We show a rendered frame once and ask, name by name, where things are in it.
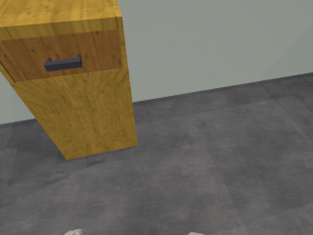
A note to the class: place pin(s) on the drawer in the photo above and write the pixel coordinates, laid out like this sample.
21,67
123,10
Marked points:
24,58

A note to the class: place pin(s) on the cabinet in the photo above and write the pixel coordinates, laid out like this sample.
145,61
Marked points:
85,113

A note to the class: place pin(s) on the handle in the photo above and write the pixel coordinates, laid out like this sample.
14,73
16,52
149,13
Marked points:
64,64

